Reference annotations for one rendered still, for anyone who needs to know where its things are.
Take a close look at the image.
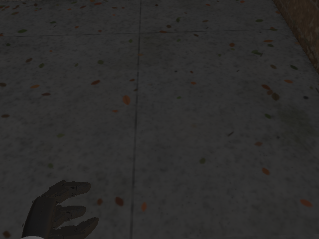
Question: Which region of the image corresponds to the robot left hand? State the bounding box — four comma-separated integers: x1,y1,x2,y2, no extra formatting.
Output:
21,180,99,239

